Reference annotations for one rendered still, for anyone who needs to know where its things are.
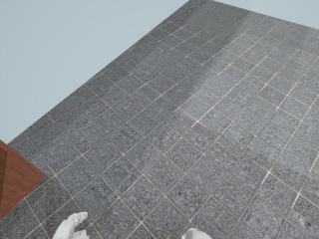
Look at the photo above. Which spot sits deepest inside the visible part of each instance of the left robot hand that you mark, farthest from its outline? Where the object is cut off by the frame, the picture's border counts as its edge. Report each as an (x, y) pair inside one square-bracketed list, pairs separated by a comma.
[(67, 227)]

